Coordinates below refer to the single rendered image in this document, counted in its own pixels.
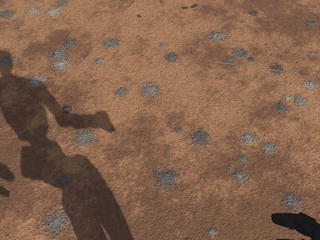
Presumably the right robot hand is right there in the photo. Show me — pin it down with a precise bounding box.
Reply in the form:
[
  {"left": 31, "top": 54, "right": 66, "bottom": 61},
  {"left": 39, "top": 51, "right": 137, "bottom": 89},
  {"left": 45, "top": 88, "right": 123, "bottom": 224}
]
[{"left": 271, "top": 212, "right": 320, "bottom": 240}]

